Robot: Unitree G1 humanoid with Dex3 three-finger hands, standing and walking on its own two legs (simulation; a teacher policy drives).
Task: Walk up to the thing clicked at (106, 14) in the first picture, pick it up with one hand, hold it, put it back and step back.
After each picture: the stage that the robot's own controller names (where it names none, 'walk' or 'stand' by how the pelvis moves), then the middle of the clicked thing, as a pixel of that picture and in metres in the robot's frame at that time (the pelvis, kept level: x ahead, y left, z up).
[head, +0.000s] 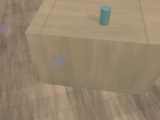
stand; (105, 16) +0.94 -0.14 -0.10
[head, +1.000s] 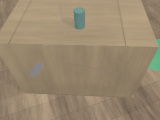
walk; (79, 18) +0.86 +0.07 -0.08
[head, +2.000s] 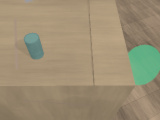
stand; (34, 46) +0.55 +0.25 -0.07
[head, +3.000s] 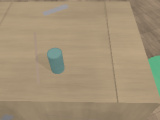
walk; (56, 61) +0.51 +0.15 -0.08
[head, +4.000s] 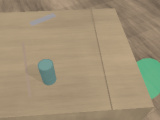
stand; (47, 72) +0.47 +0.17 -0.09
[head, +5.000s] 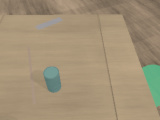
stand; (52, 79) +0.43 +0.15 -0.10
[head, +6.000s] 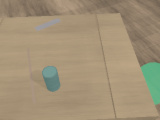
stand; (51, 79) +0.45 +0.16 -0.11
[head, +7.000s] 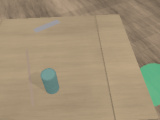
stand; (50, 81) +0.43 +0.17 -0.11
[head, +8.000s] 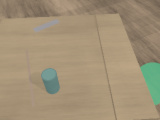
stand; (51, 81) +0.43 +0.16 -0.11
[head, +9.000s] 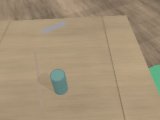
rise first; (59, 82) +0.43 +0.15 -0.10
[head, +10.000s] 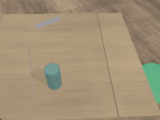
go down; (53, 76) +0.45 +0.14 -0.09
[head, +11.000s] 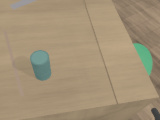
go down; (41, 66) +0.44 +0.14 -0.04
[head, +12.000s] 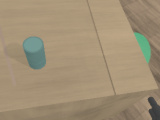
close in; (35, 54) +0.46 +0.14 -0.02
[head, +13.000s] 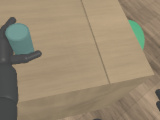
close; (21, 43) +0.48 +0.15 +0.01
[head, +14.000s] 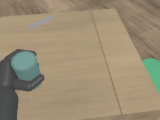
lift; (28, 71) +0.34 +0.17 +0.11
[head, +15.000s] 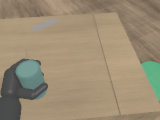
hold; (32, 80) +0.32 +0.17 +0.09
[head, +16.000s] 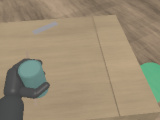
hold; (34, 79) +0.32 +0.16 +0.09
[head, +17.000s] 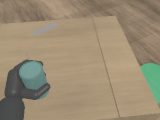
hold; (35, 81) +0.32 +0.16 +0.09
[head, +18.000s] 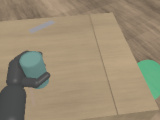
crouch; (35, 70) +0.36 +0.16 +0.09
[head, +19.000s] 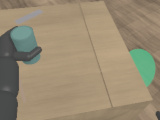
lower; (26, 46) +0.45 +0.16 +0.10
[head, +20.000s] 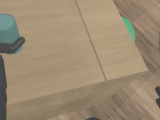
lower; (8, 35) +0.50 +0.16 +0.02
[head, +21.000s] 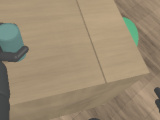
lower; (12, 44) +0.48 +0.16 +0.01
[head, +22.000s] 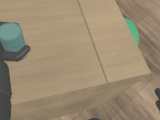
lower; (14, 43) +0.48 +0.16 +0.01
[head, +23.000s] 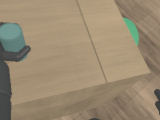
lower; (14, 43) +0.48 +0.15 +0.01
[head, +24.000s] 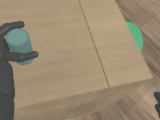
open; (21, 48) +0.47 +0.15 +0.00
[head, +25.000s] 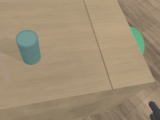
sink last; (29, 48) +0.47 +0.14 -0.01
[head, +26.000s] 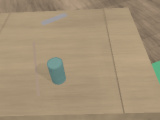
sink last; (57, 71) +0.46 +0.15 -0.06
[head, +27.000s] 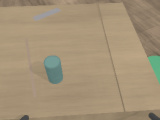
stand; (54, 70) +0.45 +0.14 -0.05
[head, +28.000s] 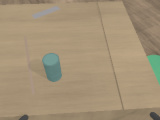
stand; (52, 68) +0.45 +0.15 -0.04
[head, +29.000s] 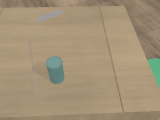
stand; (55, 70) +0.45 +0.14 -0.06
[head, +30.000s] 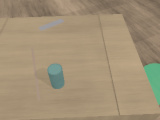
stand; (56, 76) +0.46 +0.14 -0.11
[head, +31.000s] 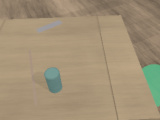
stand; (53, 80) +0.44 +0.15 -0.11
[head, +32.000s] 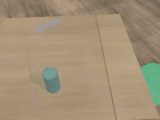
stand; (51, 80) +0.44 +0.16 -0.11
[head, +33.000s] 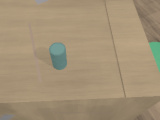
walk; (58, 56) +0.48 +0.12 -0.08
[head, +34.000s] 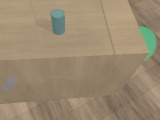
walk; (58, 22) +0.69 +0.13 -0.09
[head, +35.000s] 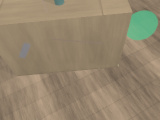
walk; out of the picture +1.01 +0.21 -0.09
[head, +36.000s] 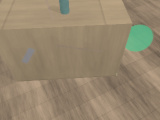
stand; (64, 4) +1.05 +0.14 -0.09
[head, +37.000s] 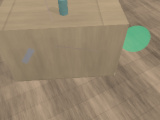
stand; (63, 6) +1.08 +0.14 -0.11
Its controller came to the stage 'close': yes
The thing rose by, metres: 0.20
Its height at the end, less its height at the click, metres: +0.00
